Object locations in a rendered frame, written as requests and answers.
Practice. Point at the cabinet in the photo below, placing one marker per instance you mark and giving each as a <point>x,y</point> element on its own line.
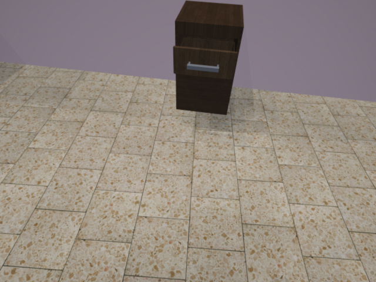
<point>212,21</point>

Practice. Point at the handle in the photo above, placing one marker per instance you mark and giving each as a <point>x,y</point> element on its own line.
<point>203,67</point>

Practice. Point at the drawer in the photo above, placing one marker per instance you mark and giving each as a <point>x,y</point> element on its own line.
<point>205,52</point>

